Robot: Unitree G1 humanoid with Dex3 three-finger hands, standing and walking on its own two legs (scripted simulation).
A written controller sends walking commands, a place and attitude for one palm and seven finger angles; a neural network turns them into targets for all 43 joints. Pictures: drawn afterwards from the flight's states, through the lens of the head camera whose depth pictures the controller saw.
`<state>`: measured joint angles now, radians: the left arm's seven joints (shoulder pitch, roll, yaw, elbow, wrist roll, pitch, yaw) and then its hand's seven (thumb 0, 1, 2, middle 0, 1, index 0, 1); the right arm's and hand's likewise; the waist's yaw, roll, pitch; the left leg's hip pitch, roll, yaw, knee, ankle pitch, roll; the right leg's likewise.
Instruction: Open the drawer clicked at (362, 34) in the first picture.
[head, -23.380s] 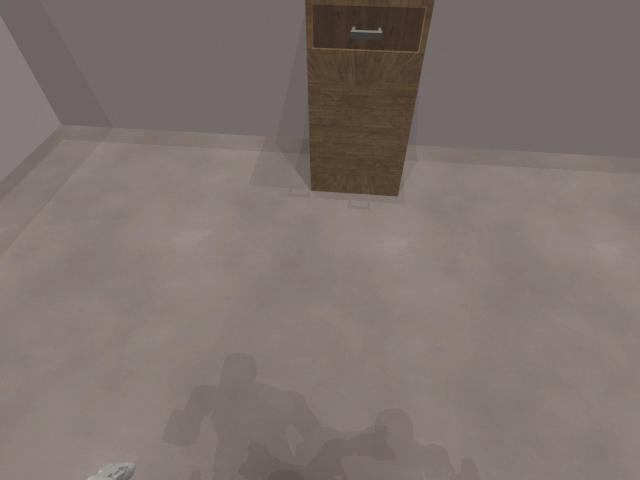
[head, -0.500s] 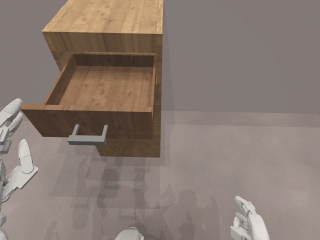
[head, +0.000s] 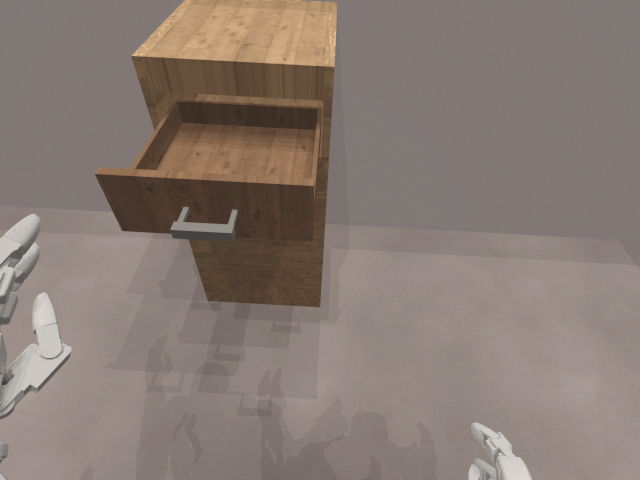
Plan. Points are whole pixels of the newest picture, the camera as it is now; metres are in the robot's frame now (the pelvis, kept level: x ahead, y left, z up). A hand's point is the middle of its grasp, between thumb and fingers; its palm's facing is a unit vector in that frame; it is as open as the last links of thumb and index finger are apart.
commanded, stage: stop stepping back and stand still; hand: left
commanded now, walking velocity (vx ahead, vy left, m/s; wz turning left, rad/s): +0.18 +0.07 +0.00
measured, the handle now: (206, 222) +0.53 +0.24 -0.01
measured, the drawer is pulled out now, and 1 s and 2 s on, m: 0.30 0.30 0.30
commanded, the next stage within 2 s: let the arm hang, fingers relaxed in 0.52 s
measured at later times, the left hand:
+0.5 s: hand (57, 401) +0.15 +0.22 +0.16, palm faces +0.35 -0.85 -0.39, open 7.4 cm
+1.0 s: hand out of the picture -0.05 +0.19 -0.17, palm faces +0.04 -0.98 -0.20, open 6.9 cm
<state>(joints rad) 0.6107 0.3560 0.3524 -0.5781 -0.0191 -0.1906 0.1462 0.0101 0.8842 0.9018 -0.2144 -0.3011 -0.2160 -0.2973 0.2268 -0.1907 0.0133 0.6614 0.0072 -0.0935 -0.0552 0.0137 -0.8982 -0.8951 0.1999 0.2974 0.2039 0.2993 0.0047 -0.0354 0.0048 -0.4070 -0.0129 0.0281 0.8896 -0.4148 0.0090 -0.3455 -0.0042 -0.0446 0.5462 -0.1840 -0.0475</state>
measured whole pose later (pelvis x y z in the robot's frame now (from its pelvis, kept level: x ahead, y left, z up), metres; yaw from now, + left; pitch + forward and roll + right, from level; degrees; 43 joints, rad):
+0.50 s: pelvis -0.05 -0.01 +0.00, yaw +0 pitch -1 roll -1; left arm 0.62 0.34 0.33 -0.58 -0.02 -0.18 0.14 0.01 0.89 0.90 -0.21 -0.30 -0.21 -0.30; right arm 0.24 -0.20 0.00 0.66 0.01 -0.07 -0.06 0.02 -0.90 -0.89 0.20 0.30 0.20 0.30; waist -0.02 -0.02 -0.02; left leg -0.38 0.03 0.06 0.76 -0.36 0.03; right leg -0.26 -0.01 -0.10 0.52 -0.26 -0.04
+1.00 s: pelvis -0.04 +0.00 +0.01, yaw +2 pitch -2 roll -1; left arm 0.32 0.19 0.01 1.00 0.02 0.04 0.01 -0.01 1.00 0.90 -0.21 -0.30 -0.21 -0.29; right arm 0.27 -0.18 0.01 1.01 -0.01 0.02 -0.02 0.00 -0.94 -0.89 0.20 0.30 0.20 0.30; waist 0.00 -0.01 0.08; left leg -0.25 0.00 0.04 0.48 -0.20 0.02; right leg -0.18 0.00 -0.04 0.46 -0.25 0.00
